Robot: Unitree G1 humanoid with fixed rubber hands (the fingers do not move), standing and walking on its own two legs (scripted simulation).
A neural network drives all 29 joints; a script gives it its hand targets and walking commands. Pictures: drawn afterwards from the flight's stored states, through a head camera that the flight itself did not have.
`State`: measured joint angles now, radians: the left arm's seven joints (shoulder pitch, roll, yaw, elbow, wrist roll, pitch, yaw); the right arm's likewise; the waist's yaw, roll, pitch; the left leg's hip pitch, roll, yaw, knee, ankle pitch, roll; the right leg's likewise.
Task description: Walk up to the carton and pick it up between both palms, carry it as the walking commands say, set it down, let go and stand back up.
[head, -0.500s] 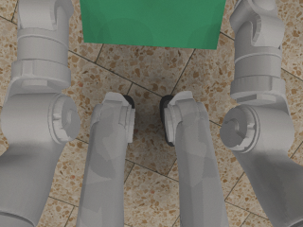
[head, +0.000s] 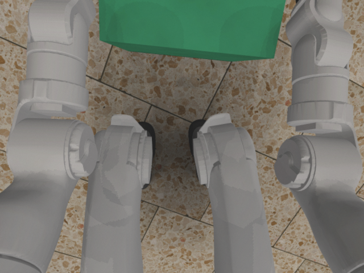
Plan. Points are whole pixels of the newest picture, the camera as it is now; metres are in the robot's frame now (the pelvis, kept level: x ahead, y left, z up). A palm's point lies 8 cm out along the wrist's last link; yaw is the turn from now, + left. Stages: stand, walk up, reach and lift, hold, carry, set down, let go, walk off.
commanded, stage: set down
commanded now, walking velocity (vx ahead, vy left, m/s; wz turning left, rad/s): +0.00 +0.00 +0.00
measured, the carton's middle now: out of the picture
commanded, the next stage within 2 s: none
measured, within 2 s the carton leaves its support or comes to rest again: rests again in 0.76 s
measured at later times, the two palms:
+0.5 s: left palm out of the picture +0.58 +0.14 -0.15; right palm out of the picture +0.55 -0.22 -0.15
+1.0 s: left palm out of the picture +0.58 +0.14 -0.18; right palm out of the picture +0.54 -0.22 -0.17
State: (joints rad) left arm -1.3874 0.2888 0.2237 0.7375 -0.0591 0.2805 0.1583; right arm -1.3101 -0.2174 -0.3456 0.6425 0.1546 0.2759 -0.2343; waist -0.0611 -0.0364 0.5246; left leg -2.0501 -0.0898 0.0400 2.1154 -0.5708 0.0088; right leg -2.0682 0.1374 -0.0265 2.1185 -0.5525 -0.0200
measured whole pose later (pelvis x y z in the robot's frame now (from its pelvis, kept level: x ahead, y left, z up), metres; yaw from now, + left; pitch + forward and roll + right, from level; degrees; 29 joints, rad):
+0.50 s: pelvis +0.01 +0.00 -0.04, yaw -2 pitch +33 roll -1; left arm -1.46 0.30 0.34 0.94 0.05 0.26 -0.05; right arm -1.37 -0.30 -0.38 0.89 0.10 0.24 -0.07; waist -0.03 -0.01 0.33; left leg -2.24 -0.05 0.03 2.24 -0.58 0.02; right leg -2.25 0.08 -0.08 2.21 -0.54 -0.05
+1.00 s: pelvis +0.02 +0.01 -0.05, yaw -1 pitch +35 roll +0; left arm -1.39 0.26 0.30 0.91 0.02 0.20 0.01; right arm -1.28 -0.28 -0.46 0.84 0.10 0.17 0.00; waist -0.03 -0.01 0.32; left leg -2.27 -0.06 0.06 2.28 -0.61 0.04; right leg -2.28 0.06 -0.07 2.26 -0.59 -0.04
